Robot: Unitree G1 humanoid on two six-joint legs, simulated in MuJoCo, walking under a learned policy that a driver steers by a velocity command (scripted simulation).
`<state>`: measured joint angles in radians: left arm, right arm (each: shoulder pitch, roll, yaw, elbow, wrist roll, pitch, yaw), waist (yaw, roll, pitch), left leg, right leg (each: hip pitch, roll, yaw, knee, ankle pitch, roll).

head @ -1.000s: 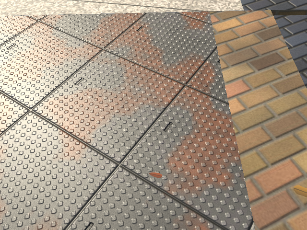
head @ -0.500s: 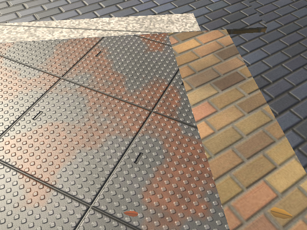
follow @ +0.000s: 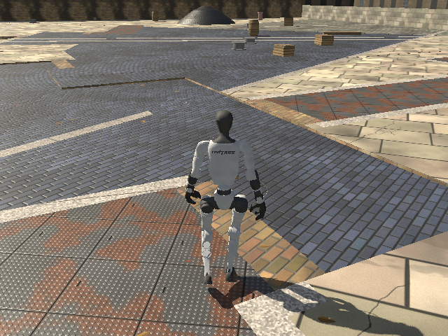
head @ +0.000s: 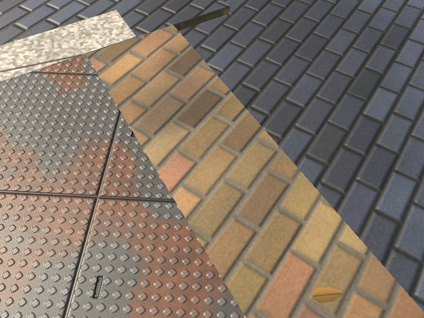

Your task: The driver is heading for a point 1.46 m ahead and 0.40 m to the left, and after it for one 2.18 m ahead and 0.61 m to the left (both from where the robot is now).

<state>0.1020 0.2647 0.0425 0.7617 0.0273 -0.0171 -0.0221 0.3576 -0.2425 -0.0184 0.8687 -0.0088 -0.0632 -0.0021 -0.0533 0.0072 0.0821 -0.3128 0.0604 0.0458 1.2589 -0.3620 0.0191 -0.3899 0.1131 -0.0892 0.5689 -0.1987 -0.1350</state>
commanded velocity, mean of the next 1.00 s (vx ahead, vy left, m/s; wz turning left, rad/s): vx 0.50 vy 0.00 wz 0.40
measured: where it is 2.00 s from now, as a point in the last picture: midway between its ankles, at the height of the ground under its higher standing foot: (124, 179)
